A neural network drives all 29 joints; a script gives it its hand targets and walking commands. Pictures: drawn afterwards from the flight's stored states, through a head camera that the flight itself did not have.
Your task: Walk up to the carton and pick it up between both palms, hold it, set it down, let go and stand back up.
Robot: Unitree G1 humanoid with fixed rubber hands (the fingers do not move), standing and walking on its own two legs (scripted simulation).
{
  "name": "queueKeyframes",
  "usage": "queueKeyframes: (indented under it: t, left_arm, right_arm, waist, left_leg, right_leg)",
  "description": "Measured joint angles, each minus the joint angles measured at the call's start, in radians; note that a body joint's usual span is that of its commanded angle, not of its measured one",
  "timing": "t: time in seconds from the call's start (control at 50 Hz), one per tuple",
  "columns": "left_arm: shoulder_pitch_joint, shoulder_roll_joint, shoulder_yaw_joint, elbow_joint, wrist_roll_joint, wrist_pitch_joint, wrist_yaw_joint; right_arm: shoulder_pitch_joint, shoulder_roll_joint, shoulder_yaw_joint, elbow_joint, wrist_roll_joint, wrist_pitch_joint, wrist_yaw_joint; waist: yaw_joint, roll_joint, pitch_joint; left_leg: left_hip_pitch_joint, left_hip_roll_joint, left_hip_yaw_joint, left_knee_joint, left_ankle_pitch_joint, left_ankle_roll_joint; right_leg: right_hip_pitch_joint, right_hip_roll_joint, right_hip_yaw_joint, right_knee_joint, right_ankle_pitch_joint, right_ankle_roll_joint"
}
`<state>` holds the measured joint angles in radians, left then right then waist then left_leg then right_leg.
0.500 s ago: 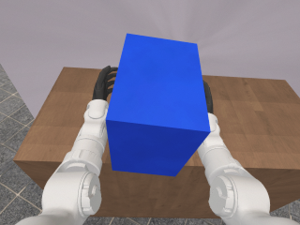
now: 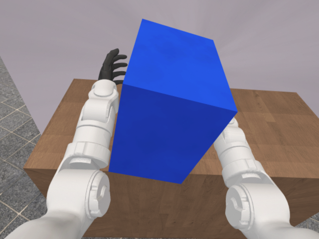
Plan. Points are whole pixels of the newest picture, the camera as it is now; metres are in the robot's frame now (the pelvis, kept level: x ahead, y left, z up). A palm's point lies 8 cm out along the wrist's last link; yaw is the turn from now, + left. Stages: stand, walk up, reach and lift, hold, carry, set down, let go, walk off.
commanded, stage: reach and lift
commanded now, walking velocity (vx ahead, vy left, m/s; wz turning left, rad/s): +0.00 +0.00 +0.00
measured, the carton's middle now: (162, 103) +0.42 +0.00 +0.16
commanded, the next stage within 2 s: hold in 1.52 s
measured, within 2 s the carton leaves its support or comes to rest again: neither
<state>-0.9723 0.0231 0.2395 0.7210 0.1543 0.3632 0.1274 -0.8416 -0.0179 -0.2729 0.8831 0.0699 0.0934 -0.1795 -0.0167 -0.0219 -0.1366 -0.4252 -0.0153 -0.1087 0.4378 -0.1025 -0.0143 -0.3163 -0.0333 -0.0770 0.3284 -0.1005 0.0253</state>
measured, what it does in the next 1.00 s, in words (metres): stands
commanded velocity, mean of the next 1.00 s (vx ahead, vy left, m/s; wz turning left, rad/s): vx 0.00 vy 0.00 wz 0.00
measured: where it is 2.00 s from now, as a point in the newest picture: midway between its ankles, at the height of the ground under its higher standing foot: outside the picture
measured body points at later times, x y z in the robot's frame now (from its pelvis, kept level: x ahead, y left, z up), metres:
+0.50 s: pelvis +0.00 +0.00 +0.00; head -0.01 +0.03 +0.45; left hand +0.44 +0.15 +0.25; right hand +0.43 -0.13 +0.20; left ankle +0.07 +0.11 -0.74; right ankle +0.04 -0.15 -0.74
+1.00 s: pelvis +0.00 +0.00 +0.00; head -0.01 +0.02 +0.45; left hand +0.43 +0.14 +0.26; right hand +0.43 -0.14 +0.21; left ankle +0.07 +0.11 -0.74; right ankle +0.04 -0.15 -0.74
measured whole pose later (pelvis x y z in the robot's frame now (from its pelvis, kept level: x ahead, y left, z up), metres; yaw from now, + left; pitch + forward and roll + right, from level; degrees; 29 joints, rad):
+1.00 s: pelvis +0.00 +0.00 +0.00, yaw +0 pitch +5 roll -2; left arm -1.00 0.04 0.22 0.46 0.15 0.68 0.15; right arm -0.90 -0.03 -0.27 0.62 0.16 0.44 -0.20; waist -0.02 0.00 -0.15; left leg -0.41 -0.01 -0.11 0.44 -0.11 -0.01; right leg -0.30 -0.03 -0.08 0.33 -0.11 0.03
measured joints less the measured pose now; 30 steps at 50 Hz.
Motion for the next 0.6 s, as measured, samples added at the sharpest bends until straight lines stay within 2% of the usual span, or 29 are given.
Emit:
queueKeyframes:
  t: [0.36, 0.6]
  left_arm:
    - [-0.024, 0.015, -0.011, -0.147, 0.000, 0.187, 0.016]
    - [-0.023, 0.015, -0.014, -0.203, 0.000, 0.261, 0.018]
  right_arm:
    - [-0.052, -0.009, 0.000, -0.116, 0.063, 0.183, 0.000]
    - [-0.052, -0.009, 0.000, -0.185, 0.071, 0.272, -0.005]
  waist:
    - [0.000, 0.002, -0.008]
    - [-0.003, 0.012, -0.008]
  left_leg:
    - [0.001, 0.000, 0.000, 0.003, -0.001, 0.004]
    - [0.007, 0.000, 0.000, 0.003, -0.004, 0.004]
  right_leg:
    - [0.002, 0.001, 0.000, 0.000, -0.001, 0.000]
    - [0.009, 0.001, 0.000, 0.000, -0.004, 0.001]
